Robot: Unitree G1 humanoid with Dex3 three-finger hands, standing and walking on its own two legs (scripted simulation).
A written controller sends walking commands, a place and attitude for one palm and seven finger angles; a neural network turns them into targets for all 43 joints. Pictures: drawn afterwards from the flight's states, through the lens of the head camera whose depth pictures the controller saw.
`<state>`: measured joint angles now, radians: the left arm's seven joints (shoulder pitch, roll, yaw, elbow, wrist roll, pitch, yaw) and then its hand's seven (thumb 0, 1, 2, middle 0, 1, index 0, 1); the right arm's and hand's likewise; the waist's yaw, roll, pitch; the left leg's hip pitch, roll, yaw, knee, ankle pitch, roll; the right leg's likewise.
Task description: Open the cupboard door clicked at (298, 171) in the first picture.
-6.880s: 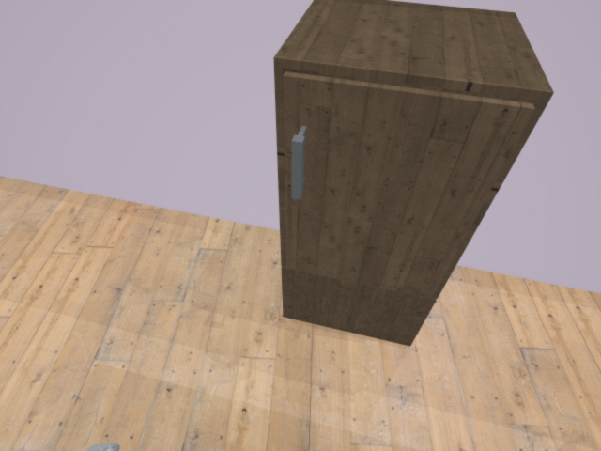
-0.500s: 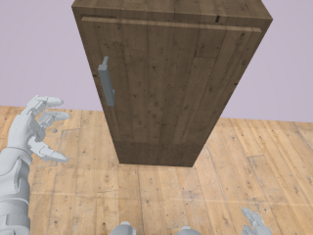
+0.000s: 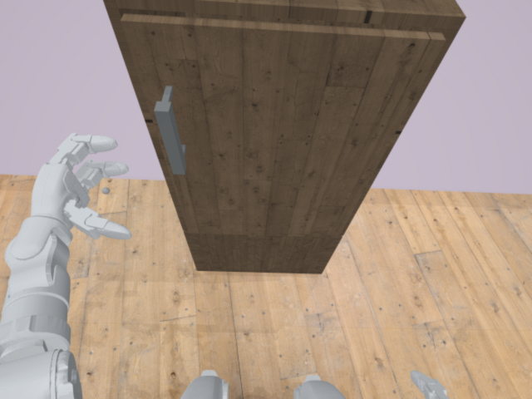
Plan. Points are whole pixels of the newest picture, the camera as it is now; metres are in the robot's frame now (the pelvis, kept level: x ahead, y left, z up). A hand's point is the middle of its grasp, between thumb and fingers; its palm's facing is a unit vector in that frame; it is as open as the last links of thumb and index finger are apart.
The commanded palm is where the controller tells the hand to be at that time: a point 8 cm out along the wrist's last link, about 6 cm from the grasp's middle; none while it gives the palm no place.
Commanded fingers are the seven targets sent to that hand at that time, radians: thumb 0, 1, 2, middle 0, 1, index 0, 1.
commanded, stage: move the hooked fingers beside the handle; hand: left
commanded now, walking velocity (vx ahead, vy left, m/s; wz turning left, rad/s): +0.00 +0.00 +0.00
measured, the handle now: (174, 132) +0.52 +0.16 +0.06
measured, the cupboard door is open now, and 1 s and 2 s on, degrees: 0 0 0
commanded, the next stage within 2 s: slide the fingers in behind the handle in 1.46 s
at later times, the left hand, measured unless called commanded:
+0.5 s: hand (127, 161) +0.46 +0.23 +0.06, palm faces -0.02 -1.00 +0.01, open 14.0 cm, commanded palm +0.44 +0.27 +0.06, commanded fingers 0.00 -0.50 0.30 -0.30 -1.20 -0.30 -1.20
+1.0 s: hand (129, 155) +0.47 +0.23 +0.06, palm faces +0.01 -1.00 +0.00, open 14.0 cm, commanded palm +0.45 +0.27 +0.06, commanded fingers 0.00 -0.50 0.30 -0.30 -1.20 -0.30 -1.20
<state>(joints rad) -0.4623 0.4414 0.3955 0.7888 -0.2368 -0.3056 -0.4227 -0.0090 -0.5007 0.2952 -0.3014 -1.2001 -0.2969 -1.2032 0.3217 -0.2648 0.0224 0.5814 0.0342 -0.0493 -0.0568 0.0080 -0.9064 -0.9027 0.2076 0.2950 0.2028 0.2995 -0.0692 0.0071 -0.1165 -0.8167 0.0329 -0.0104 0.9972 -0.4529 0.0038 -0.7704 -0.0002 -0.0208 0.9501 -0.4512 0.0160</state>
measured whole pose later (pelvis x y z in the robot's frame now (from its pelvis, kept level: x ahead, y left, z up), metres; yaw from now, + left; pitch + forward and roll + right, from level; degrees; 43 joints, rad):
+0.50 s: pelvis -0.01 +0.00 -0.01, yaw -1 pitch +19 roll -3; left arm -0.75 0.52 0.41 1.06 -0.17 -0.36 -0.39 -0.01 -0.50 0.30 -0.30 -1.20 -0.30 -1.20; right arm 0.35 -0.27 0.02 0.63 0.02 0.01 -0.05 0.01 -0.91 -0.90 0.21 0.29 0.20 0.30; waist -0.12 0.00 -0.11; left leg -0.94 0.04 -0.01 1.07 -0.47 0.00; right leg -0.89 0.01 -0.02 1.01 -0.46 0.02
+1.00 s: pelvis +0.00 +0.00 -0.01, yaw -2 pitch +20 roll -3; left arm -0.73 0.53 0.45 1.06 -0.15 -0.37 -0.36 -0.01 -0.50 0.30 -0.30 -1.20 -0.30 -1.20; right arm 0.39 -0.26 0.02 0.60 0.02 0.06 -0.03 0.00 -0.91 -0.90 0.21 0.29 0.20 0.30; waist -0.14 0.01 -0.12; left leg -0.93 0.05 0.00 1.06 -0.48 0.01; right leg -0.89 0.02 -0.01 0.99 -0.46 0.02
